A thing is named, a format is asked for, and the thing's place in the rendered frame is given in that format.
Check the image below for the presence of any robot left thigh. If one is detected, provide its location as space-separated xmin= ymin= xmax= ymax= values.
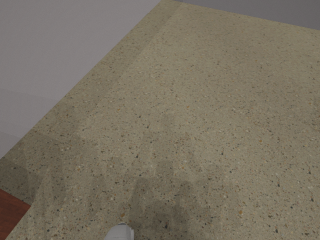
xmin=104 ymin=224 xmax=134 ymax=240

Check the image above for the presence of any cupboard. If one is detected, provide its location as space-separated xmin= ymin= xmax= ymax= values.
xmin=0 ymin=189 xmax=31 ymax=240

